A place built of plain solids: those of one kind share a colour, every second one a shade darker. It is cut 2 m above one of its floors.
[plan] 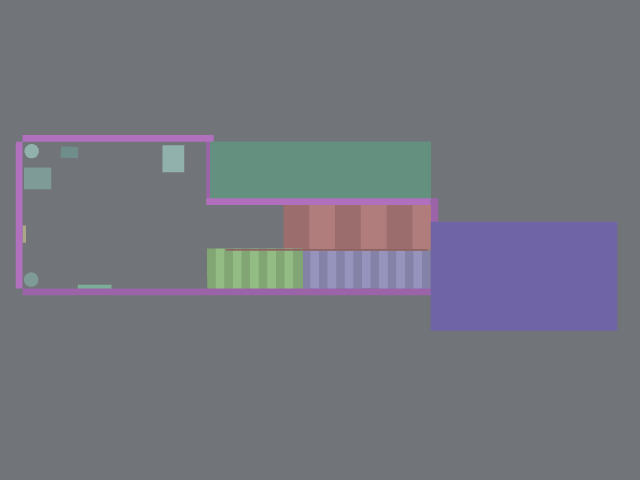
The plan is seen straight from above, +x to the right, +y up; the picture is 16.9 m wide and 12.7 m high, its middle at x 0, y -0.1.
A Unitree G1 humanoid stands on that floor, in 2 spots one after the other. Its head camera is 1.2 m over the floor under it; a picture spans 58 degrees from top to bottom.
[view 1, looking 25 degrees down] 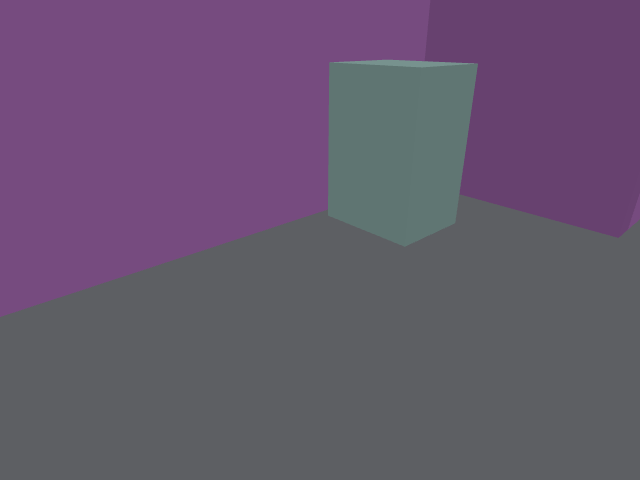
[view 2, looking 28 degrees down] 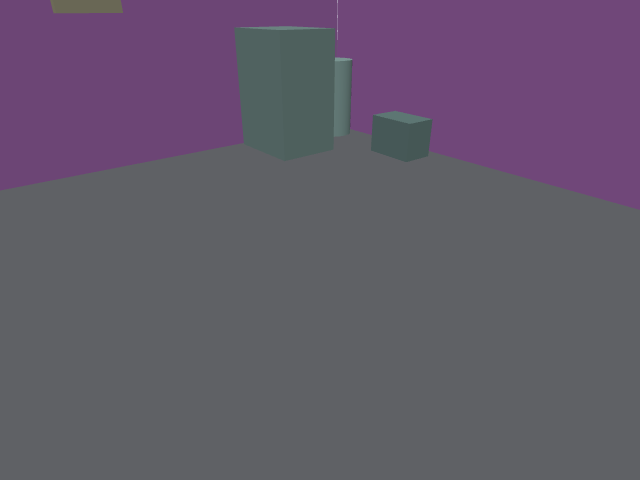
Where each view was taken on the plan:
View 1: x -6.22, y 0.21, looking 48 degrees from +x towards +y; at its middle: ground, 2.84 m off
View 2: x -3.99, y -0.88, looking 141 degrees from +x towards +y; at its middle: ground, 2.56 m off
